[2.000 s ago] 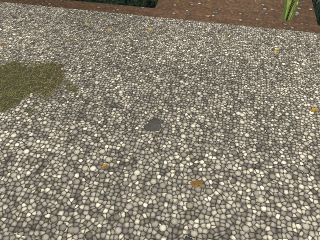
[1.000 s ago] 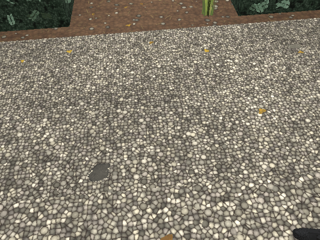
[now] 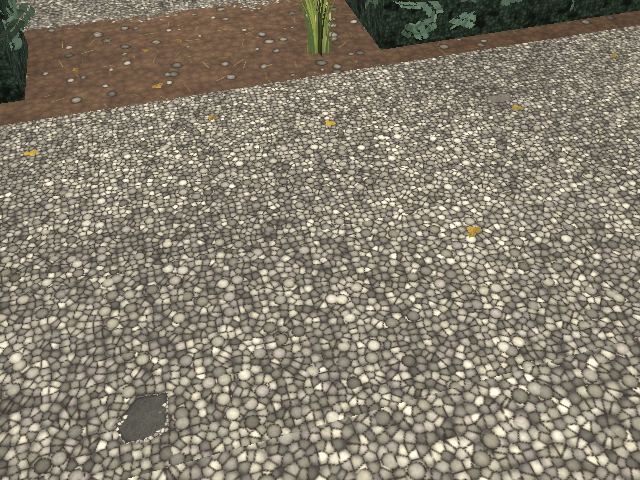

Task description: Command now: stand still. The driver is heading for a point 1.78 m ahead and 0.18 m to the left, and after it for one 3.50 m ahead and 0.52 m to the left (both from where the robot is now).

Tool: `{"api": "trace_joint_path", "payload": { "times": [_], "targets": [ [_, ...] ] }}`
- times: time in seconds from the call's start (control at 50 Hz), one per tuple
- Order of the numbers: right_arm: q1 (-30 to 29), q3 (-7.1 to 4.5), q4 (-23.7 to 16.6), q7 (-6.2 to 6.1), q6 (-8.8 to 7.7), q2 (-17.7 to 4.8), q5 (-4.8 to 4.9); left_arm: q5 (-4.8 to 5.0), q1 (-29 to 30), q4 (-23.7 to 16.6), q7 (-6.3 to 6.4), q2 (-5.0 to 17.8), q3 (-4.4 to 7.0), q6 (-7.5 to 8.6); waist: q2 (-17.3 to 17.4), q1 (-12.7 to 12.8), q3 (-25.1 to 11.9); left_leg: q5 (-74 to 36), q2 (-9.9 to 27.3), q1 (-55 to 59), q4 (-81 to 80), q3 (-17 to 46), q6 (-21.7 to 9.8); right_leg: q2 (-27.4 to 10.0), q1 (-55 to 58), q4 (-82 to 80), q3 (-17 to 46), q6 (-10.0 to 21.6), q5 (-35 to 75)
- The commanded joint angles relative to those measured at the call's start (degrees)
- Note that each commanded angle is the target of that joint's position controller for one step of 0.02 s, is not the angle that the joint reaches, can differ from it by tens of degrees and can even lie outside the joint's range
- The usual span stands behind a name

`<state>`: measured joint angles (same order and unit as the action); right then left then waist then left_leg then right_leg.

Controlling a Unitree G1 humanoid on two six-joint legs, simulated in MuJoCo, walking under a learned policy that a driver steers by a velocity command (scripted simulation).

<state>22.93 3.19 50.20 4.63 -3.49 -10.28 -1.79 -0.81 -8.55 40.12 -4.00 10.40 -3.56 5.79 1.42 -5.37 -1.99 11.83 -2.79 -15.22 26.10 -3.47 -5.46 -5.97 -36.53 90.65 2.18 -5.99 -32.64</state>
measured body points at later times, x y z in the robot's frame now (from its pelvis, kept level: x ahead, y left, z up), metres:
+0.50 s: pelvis +0.00 +0.00 +0.00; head -0.01 +0.00 +0.45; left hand +0.13 +0.19 -0.12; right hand +0.04 -0.23 -0.14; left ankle +0.02 +0.06 -0.74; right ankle -0.06 -0.17 -0.56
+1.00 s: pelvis +0.01 -0.01 +0.00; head +0.00 +0.00 +0.45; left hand +0.15 +0.19 -0.11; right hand +0.03 -0.22 -0.14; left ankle +0.02 +0.06 -0.74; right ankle -0.05 -0.18 -0.56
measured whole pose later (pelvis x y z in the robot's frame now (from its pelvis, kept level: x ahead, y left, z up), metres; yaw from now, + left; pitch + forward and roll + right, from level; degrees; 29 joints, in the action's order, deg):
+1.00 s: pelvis +0.01 -0.01 +0.00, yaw +2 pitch -1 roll -1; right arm 20.0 3.8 52.2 4.2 -3.8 -10.4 -1.9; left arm -1.2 -12.5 43.9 -3.9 10.6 -5.0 5.4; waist 0.1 -4.9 -0.5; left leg 11.1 -3.3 -12.0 23.9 -2.4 -5.0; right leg -5.5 -33.3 89.4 2.4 -4.2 -32.8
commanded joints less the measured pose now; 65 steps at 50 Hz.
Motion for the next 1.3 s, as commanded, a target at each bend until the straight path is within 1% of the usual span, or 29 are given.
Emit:
{"api": "trace_joint_path", "payload": {
  "times": [0.02,0.1,0.2,0.28,0.4,0.64,0.94,0.96,1.04,1.14,1.3],
  "targets": [
    [1.0,-0.77,-1.8,-0.25,-0.5,-4.9,0.16,-0.03,-1.9,-2.7,0.25,3.1,0.77,0.39,0.3,1.8,0.9,-22.8,13.3,7.5,-4.8,13.6,-2.1,-1.2,-7.3,-5.8,3.4,-1.8,-0.9],
    [0.6,-0.65,-1.0,-0.54,-0.55,-5.1,0.03,0.02,-2.3,-2.5,0.19,3.4,0.62,0.41,0.3,1.1,1.6,-17.2,13.3,6.3,-6.1,12.7,-2.0,-1.0,-6.3,-5.2,3.6,-1.8,-1.8],
    [-0.4,-0.37,-0.6,-0.55,-0.82,-4.5,0.14,0.16,-3.9,-2.0,0.17,3.1,0.09,0.42,0.1,0.9,2.2,-14.4,13.2,5.3,-7.1,11.5,-2.0,-1.0,-5.3,-5.9,3.8,-1.6,-2.1],
    [-1.2,-0.32,-0.7,-0.52,-0.96,-4.7,0.21,0.29,-4.6,-1.6,-0.08,3.2,-0.33,0.42,-0.4,0.8,2.6,-14.3,12.2,5.3,-7.2,9.8,-1.4,-0.8,-4.5,-7.9,3.5,-1.2,-2.5],
    [-1.1,-0.36,-0.8,-0.46,-0.94,-5.1,0.15,0.23,-4.2,-1.2,-0.31,3.6,-0.7,0.42,-0.6,0.5,3.0,-17.4,11.3,7.7,-6.7,8.7,-1.0,-0.9,-5.6,-9.9,3.2,-0.4,-2.0],
    [-1.3,-0.26,-1.1,-0.35,-0.93,-5.1,-0.01,0.04,-3.2,-0.9,-0.17,4.1,-0.5,0.37,-0.7,0.8,3.0,-21.5,11.3,7.8,-6.2,9.4,-1.3,-0.9,-4.7,-9.5,3.0,-0.4,-0.9],
    [-0.7,-0.09,-0.4,-0.32,-0.89,-4.4,-0.07,-0.11,-2.6,-0.5,-0.02,4.2,-0.51,0.34,-0.7,0.7,2.7,-22.8,11.3,7.8,-5.9,9.4,-1.1,-0.8,-3.9,-9.8,3.2,-0.3,-1.3],
    [-2.1,-0.42,-0.7,-0.36,-1.01,-5.5,-0.15,-0.41,-2.4,0.0,0.25,5.0,-0.16,0.5,-1.1,1.1,2.4,-23.5,11.0,6.9,-5.8,8.9,-1.3,-0.7,-2.6,-10.4,3.1,-0.3,-0.4],
    [-1.6,-0.28,-0.5,-0.37,-1.04,-4.9,0.01,-0.4,-2.1,0.6,0.28,5.0,-0.22,0.5,-0.9,0.9,2.8,-24.2,10.4,8.3,-5.9,8.1,-0.8,-0.7,-3.3,-11.8,3.0,0.1,0.2],
    [-0.6,-0.51,0.0,-0.21,-0.95,-5.1,-0.25,-0.32,-1.8,1.1,0.39,4.9,0.03,0.52,-0.3,0.4,2.6,-28.3,11.1,10.3,-5.2,8.6,-1.4,-0.7,-4.3,-10.7,2.7,-0.1,0.0],
    [-1.5,-0.62,0.1,-0.08,-0.94,-5.5,-0.1,-0.42,-2.0,2.0,0.52,5.0,0.3,0.43,-0.7,0.9,2.8,-27.1,11.1,9.3,-5.7,8.7,-1.4,-0.7,-3.0,-11.1,2.5,-0.4,-0.1]
  ]
}}
Keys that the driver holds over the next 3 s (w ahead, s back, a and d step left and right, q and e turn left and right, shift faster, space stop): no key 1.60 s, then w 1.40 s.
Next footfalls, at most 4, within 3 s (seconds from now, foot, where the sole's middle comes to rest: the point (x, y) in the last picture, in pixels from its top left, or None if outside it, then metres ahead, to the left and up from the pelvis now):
2.12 right None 0.19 -0.20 -0.78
2.74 left None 0.51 -0.06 -0.78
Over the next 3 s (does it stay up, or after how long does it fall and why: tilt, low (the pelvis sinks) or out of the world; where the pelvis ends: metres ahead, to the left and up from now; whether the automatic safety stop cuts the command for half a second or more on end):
stays up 0.54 -0.17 0.00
